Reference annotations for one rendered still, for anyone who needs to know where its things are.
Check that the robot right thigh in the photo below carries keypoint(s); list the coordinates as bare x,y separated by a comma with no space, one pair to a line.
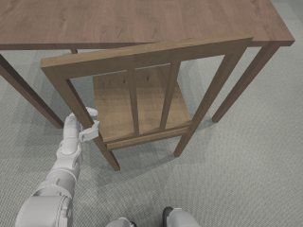
181,219

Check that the robot right foot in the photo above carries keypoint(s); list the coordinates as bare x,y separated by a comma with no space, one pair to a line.
166,212

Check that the table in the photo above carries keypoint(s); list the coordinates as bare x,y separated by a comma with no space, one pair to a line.
108,24

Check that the chair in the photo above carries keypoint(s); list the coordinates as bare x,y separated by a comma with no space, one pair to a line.
139,106

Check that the left robot forearm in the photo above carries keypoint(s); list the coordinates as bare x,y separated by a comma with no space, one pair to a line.
63,176

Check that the robot left hand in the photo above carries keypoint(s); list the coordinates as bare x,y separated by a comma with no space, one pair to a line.
73,128

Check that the robot left upper arm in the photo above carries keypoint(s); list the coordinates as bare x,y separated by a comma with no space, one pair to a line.
47,211

